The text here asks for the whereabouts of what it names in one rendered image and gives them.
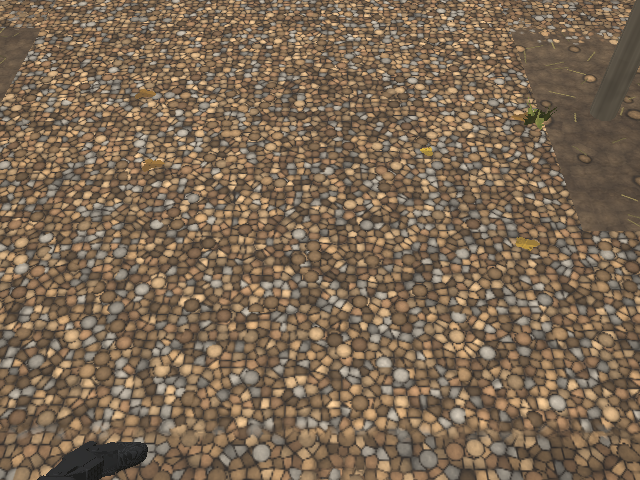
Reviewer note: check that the robot left hand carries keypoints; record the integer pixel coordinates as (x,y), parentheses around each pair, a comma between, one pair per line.
(92,462)

